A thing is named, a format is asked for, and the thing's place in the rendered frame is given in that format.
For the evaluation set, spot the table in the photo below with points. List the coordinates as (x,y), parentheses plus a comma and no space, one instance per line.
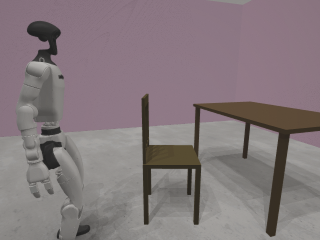
(284,120)

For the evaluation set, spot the robot right hand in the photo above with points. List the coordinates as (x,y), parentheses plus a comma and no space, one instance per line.
(39,172)

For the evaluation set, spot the right robot forearm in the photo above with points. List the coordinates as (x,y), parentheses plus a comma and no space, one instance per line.
(28,129)

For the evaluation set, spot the right robot upper arm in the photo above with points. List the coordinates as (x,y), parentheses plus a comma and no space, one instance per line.
(36,73)

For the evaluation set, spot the robot left foot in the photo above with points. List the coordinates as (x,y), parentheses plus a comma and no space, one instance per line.
(82,229)

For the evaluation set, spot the robot left thigh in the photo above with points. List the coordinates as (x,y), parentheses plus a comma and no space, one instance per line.
(73,151)

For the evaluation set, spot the chair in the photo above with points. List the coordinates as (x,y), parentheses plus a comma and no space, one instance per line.
(167,157)

